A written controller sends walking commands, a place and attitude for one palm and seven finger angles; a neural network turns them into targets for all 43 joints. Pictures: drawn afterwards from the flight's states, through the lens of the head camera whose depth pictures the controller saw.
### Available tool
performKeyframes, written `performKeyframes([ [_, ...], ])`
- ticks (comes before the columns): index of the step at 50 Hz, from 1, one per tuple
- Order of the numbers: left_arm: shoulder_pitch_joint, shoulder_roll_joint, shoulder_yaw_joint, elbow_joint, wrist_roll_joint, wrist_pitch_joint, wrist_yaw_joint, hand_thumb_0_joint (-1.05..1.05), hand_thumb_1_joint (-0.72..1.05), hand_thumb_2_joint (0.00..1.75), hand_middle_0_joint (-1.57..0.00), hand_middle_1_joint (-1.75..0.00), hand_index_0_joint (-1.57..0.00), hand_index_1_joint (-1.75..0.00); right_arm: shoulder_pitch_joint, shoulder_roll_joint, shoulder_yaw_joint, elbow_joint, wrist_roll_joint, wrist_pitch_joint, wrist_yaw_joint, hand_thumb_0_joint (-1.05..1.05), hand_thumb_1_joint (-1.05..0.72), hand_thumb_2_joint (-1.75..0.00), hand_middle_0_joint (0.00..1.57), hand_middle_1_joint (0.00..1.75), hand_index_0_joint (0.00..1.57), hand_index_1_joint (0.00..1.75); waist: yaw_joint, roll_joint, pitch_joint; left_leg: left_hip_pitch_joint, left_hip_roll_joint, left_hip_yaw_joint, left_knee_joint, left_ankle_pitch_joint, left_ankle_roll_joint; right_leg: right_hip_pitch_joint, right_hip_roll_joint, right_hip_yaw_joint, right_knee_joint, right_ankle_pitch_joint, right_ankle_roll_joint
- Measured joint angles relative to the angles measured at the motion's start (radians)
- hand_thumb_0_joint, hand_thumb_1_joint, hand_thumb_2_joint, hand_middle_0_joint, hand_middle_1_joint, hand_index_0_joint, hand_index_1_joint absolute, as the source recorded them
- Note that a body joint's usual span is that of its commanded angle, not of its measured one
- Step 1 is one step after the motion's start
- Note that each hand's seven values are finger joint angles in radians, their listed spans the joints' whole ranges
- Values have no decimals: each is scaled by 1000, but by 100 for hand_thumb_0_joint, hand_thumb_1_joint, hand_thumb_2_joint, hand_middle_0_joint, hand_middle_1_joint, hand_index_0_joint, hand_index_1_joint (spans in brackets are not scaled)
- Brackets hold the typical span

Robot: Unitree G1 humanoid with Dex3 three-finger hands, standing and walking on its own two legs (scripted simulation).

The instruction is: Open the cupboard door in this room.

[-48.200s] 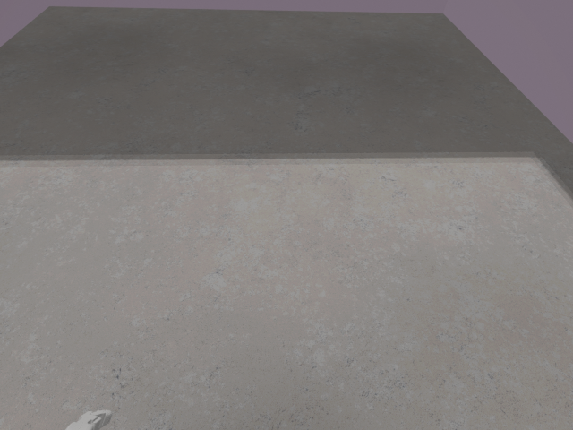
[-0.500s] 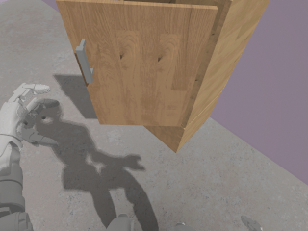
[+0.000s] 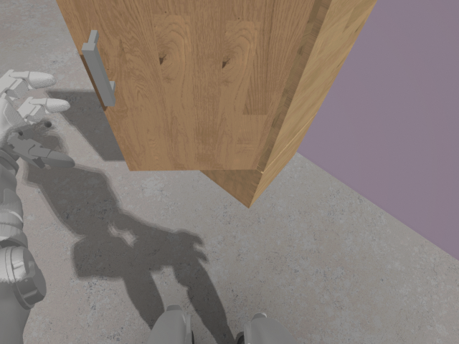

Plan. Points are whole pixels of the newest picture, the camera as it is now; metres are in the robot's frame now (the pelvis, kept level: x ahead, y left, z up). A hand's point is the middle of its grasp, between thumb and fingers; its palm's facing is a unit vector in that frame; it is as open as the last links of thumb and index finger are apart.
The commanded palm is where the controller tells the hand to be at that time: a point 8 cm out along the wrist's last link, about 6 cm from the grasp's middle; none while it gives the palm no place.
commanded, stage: move the hooked fingers beside the handle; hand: left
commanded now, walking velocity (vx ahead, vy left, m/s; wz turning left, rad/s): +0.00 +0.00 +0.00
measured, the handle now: (102, 70) +0.59 +0.23 +0.08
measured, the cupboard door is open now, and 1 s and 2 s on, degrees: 43 43 43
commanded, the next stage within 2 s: slide the fingers in behind the handle in 1.34 s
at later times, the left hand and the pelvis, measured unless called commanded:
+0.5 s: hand (60, 88) +0.52 +0.28 +0.09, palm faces +0.04 -1.00 +0.00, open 14.0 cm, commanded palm +0.52 +0.32 +0.08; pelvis +0.00 +0.00 -0.01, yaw -1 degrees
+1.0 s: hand (62, 86) +0.54 +0.29 +0.08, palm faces +0.05 -1.00 -0.01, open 14.0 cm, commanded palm +0.53 +0.32 +0.07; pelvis +0.01 +0.01 -0.01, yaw -2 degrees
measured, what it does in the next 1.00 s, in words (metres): stands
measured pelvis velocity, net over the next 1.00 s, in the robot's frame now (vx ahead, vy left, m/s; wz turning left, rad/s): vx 0.01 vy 0.01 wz -0.03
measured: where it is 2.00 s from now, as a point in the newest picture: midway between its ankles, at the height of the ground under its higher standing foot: outside the picture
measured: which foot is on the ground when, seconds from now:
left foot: down 0.00-1.00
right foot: down 0.00-1.00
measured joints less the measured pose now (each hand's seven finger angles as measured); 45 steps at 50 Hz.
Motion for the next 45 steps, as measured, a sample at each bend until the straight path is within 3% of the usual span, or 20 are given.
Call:
performKeyframes([
  [12,-122,66,7,85,42,5,24,-2,-50,30,-30,-120,-30,-120,22,-2,9,9,-9,45,4,1,-90,-90,20,30,21,30,-37,0,5,-57,7,-7,26,-8,2,-50,7,-5,12,-1,2],
  [30,-319,219,31,202,121,59,46,-2,-50,30,-30,-120,-30,-120,37,-6,40,-14,-21,81,4,0,-90,-90,20,30,21,30,-106,14,16,-165,21,-21,74,-22,3,-146,23,-16,37,-4,3],
  [45,-277,196,48,158,119,63,56,-2,-50,30,-30,-120,-30,-120,48,9,38,-12,-25,102,21,0,-90,-90,20,30,21,30,-101,14,17,-167,24,-20,73,-32,6,-144,27,-14,24,-6,7],
])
